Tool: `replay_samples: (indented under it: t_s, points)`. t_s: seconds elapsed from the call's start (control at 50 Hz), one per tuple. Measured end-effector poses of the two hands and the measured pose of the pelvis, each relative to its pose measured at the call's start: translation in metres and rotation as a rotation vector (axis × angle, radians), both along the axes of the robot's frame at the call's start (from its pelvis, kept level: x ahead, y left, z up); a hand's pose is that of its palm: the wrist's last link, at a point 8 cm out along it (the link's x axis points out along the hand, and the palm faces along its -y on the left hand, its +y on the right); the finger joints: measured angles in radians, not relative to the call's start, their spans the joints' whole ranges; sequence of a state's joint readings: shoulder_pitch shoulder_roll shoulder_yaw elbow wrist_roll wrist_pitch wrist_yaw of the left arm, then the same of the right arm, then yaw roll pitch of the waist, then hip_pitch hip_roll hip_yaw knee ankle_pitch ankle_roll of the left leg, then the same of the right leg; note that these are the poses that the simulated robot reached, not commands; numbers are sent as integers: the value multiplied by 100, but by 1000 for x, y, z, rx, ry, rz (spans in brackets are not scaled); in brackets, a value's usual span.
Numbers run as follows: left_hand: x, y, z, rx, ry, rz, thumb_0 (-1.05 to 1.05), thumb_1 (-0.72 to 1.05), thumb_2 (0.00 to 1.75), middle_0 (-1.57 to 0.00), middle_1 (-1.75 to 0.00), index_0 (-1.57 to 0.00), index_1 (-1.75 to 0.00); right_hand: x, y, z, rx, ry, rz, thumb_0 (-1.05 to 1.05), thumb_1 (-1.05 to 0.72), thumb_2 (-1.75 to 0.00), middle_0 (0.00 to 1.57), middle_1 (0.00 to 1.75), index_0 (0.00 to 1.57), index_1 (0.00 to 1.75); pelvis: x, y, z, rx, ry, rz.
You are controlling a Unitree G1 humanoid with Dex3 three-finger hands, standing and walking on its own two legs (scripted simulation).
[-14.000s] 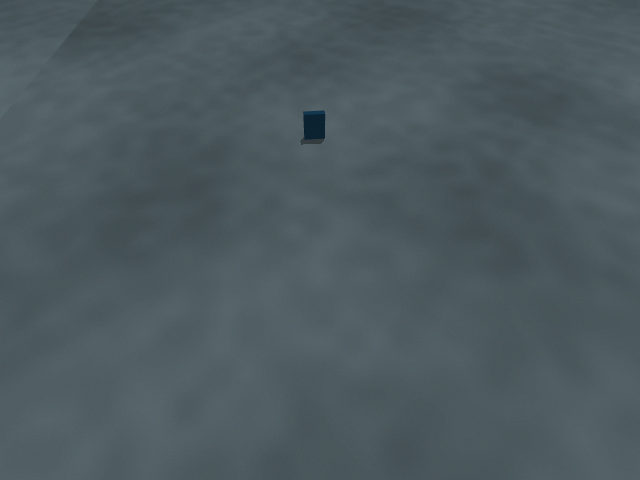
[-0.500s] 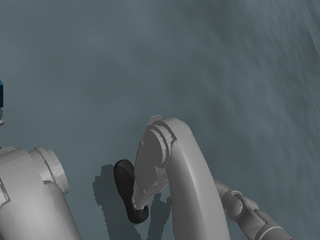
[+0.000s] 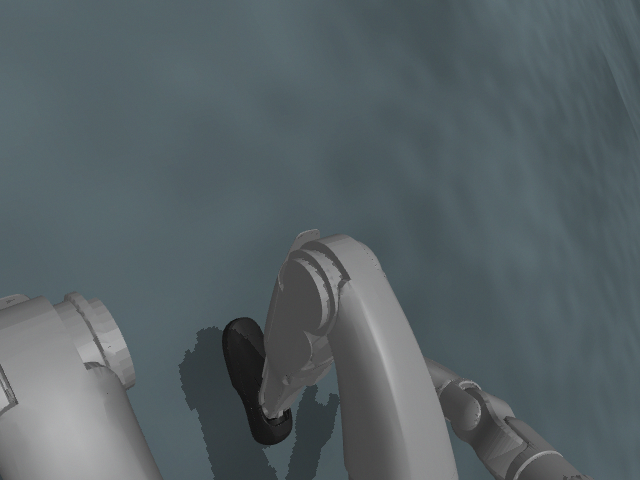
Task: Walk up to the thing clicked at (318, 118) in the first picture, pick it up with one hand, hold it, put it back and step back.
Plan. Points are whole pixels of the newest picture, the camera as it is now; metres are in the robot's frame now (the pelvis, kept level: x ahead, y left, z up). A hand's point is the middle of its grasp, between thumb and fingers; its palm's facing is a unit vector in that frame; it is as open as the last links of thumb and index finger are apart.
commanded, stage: close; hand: left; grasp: from the side
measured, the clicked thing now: out of the picture +0.45 +0.26 -0.22
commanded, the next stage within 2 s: settle in 0.56 s
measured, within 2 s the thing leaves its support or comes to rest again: leaves its support in 1.00 s
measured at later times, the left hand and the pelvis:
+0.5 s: hand out of the picture +0.44 +0.28 -0.18, palm faces +0.31 -0.95 -0.03, open 7.7 cm; pelvis +0.00 +0.00 +0.00, yaw +0 degrees
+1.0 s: hand out of the picture +0.44 +0.28 -0.17, palm faces +0.30 -0.96 -0.02, open 8.0 cm; pelvis +0.00 +0.00 +0.00, yaw +0 degrees
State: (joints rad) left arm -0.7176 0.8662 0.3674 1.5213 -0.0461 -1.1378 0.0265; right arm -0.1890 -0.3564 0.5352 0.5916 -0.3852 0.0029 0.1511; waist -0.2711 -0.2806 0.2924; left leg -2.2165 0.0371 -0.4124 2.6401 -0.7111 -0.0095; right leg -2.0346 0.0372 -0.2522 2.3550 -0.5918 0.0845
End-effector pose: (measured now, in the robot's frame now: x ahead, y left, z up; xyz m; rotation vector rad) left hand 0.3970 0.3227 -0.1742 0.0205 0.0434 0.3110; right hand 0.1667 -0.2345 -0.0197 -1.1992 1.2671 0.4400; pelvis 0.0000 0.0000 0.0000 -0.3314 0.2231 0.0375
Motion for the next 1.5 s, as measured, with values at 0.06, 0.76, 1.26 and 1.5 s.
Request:
replay_samples:
  t_s: [0.06,0.76,1.26,1.5]
  points:
    - [1,1,0,-4,0,5,1,12,50,-60,-56,-56,-55,0,1,1,-2,-1,0,0,-88,-89,20,30,20,30,0,0,0,-1,0,0]
    - [9,3,0,-9,7,11,1,-11,82,-92,-101,-92,-101,-5,-2,4,-21,16,-15,0,-90,-90,20,30,20,30,0,0,3,-6,7,1]
    - [8,10,59,28,-47,-14,3,-19,91,-93,-106,-93,-106,-2,-4,-6,90,-57,-169,0,-92,-90,20,30,20,30,4,-4,12,34,78,24]
    - [-6,18,122,55,-42,-30,4,-20,93,-94,-106,-94,-106,5,-13,-16,214,-136,-310,0,-91,-89,20,30,20,30,6,-9,21,84,164,53]
